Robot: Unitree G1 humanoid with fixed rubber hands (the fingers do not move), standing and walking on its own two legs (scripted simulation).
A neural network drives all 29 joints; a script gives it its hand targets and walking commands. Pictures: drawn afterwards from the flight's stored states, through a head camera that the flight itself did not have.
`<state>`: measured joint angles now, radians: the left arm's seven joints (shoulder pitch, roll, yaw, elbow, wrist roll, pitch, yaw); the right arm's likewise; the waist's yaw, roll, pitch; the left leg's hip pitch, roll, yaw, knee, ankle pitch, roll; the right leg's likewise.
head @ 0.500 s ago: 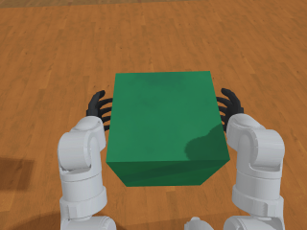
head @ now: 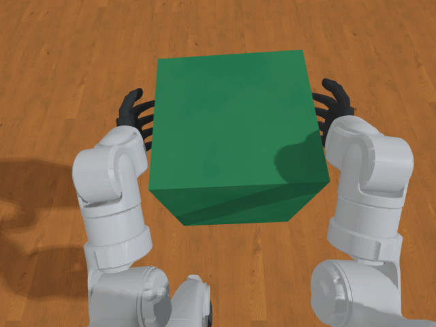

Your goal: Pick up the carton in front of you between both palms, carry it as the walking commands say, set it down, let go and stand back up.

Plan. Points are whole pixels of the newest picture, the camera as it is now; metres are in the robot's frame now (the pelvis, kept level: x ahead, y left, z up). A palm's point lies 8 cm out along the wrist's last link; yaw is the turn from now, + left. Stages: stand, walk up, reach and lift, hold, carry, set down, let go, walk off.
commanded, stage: carry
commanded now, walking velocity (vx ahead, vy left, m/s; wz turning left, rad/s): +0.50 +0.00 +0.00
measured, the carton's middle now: (232, 153) +0.40 +0.02 +0.06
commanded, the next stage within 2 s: none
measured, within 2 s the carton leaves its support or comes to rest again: neither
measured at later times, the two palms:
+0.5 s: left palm out of the picture +0.73 +0.13 +0.19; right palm out of the picture +0.71 -0.17 +0.19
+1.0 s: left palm out of the picture +1.02 +0.15 +0.20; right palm out of the picture +1.02 -0.15 +0.20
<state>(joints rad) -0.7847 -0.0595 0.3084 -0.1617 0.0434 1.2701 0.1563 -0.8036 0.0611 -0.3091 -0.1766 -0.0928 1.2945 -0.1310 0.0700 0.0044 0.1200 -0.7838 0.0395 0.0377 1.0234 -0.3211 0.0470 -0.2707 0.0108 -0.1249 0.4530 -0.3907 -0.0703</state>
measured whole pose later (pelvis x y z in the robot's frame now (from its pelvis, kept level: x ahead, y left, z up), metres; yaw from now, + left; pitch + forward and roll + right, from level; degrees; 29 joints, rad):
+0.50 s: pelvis +0.34 +0.01 +0.02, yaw -1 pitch +6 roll -1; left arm -0.80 -0.03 0.28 -0.07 0.11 1.33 0.11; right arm -0.83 0.01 -0.28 0.01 -0.04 1.29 -0.14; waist -0.07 0.01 -0.01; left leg -0.14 0.01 0.08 0.44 -0.48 0.04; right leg -0.66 -0.01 -0.11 0.67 -0.23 -0.05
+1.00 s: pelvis +0.64 +0.01 +0.03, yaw -1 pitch +5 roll +2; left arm -0.83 0.01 0.26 0.04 0.05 1.32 0.13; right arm -0.82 0.01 -0.27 0.03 -0.09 1.31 -0.12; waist 0.02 -0.03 -0.03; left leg -0.58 -0.02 0.14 0.64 -0.21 0.08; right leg -0.20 -0.04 -0.09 0.68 -0.50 -0.03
